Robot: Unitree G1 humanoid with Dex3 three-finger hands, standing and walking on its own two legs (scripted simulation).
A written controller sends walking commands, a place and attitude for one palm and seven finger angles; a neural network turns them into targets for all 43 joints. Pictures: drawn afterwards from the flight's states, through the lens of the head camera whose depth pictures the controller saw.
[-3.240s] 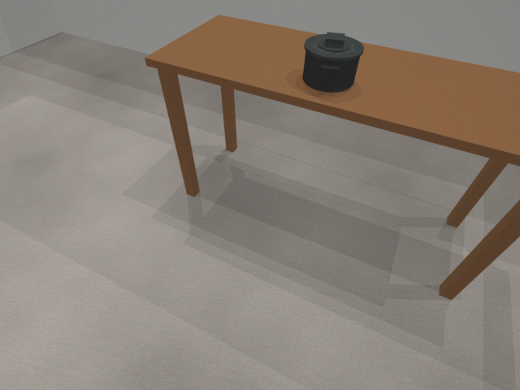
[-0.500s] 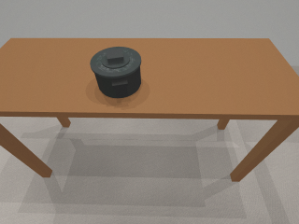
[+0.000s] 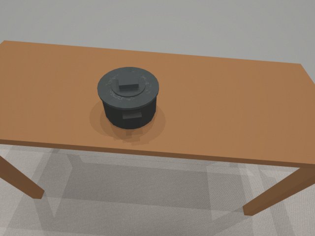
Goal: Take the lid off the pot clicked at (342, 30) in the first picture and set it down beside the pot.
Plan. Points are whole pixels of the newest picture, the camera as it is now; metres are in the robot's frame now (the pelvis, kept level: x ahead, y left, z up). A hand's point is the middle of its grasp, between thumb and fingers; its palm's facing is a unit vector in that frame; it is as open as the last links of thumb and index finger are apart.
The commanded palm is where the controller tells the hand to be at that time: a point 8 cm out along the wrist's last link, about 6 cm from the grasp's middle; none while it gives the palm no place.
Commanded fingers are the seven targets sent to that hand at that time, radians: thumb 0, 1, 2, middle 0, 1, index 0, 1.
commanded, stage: come to a stop and stand still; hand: left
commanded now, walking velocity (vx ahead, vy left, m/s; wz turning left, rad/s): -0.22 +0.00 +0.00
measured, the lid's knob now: (128, 80) +0.50 +0.13 +0.11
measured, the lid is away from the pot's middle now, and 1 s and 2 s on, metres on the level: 0.00 0.00 0.00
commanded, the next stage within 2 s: look again from close up in 1.74 s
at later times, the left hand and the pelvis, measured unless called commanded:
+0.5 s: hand out of the picture +0.04 +0.20 -0.18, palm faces +0.04 -0.96 -0.27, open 7.3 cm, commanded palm none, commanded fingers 0.00 0.90 0.90 -0.20 -0.30 -0.20 -0.30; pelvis -0.01 +0.01 -0.01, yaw +1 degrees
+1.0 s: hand out of the picture -0.02 +0.22 -0.17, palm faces +0.01 -0.97 -0.22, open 7.4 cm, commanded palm none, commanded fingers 0.00 0.90 0.90 -0.20 -0.30 -0.20 -0.30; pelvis -0.01 +0.04 +0.00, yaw +0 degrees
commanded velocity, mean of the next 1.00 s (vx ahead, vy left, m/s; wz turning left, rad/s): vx -0.04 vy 0.03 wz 0.00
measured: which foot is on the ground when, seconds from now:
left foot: down 0.00-0.14, up 0.16-0.48, down 0.50-1.00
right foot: up 0.00-0.10, down 0.12-1.00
